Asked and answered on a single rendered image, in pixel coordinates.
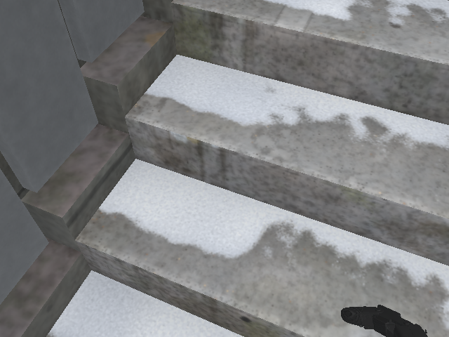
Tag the right robot hand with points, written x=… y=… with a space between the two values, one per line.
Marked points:
x=383 y=320

